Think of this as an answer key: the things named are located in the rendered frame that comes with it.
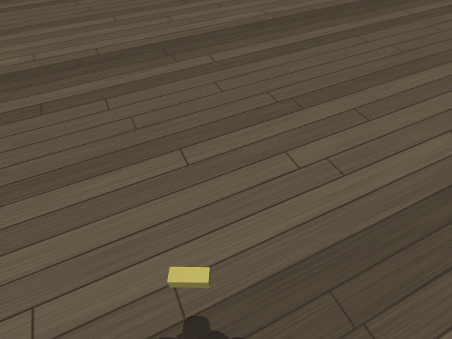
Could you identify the carton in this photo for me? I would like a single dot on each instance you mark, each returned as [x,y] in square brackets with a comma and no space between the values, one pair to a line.
[198,277]

